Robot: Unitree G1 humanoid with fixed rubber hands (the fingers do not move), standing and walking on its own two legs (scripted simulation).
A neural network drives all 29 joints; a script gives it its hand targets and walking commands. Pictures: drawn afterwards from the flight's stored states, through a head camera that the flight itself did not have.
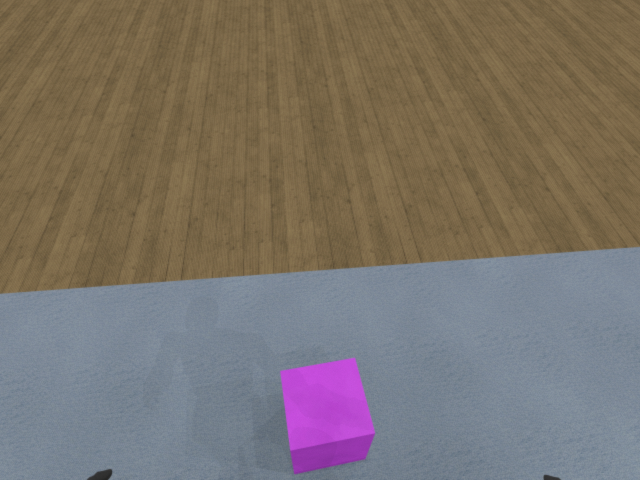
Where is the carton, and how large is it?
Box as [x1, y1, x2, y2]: [280, 358, 374, 473]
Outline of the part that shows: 354,358 280,371 289,444 294,473 365,458 374,434 374,430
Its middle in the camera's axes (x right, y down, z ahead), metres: +0.01 +0.49 +1.08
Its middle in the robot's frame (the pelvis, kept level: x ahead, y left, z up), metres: +0.42 +0.00 -0.66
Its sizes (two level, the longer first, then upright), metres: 0.210 0.200 0.250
